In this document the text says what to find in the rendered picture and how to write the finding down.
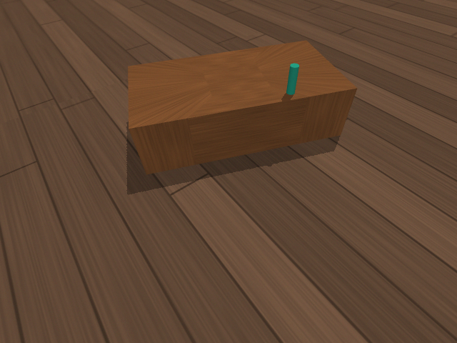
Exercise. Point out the can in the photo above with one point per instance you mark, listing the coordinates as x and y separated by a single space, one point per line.
292 79

